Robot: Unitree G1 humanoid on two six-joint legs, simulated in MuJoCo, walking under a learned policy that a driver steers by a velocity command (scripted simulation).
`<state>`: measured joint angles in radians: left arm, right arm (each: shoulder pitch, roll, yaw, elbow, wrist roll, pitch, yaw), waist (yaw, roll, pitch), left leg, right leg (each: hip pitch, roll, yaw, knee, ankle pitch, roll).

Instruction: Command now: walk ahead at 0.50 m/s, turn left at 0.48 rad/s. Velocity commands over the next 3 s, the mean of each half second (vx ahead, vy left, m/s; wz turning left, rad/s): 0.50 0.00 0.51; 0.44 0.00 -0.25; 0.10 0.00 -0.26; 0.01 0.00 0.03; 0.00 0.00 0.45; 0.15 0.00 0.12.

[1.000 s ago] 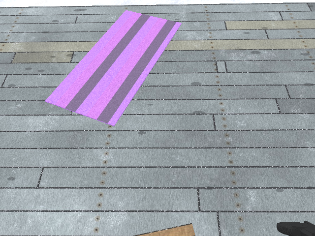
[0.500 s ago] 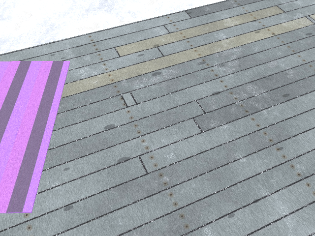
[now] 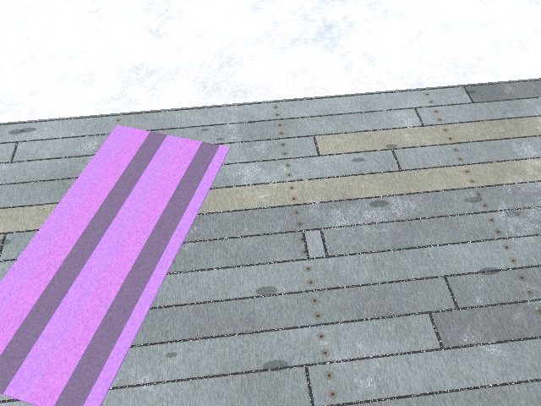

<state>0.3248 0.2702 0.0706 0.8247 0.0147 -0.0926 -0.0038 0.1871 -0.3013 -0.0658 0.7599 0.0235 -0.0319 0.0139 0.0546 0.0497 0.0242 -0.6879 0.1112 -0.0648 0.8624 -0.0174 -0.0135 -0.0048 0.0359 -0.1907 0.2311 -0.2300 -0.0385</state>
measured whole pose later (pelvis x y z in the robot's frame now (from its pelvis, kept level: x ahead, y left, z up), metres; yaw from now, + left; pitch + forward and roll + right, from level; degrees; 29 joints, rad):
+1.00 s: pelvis +0.56 +0.07 +0.00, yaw +5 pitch +2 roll +1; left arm 0.31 0.28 0.05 0.75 -0.01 -0.04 0.00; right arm 0.11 -0.30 -0.04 0.66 -0.02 -0.08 -0.01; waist 0.05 0.03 0.06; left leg -0.65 0.04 -0.10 0.84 -0.20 -0.07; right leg -0.21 0.12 0.11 0.35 -0.16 -0.09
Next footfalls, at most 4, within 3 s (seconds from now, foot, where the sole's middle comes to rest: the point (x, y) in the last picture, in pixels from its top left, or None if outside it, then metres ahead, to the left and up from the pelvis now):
0.20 left None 0.27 0.14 -0.78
0.72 right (298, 365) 0.61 0.01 -0.78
1.18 left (230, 293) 0.81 0.20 -0.78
1.50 right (318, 324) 0.72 -0.05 -0.78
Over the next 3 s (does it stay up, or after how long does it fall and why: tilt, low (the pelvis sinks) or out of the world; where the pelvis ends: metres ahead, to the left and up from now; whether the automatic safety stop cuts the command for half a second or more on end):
stays up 0.79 0.11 0.00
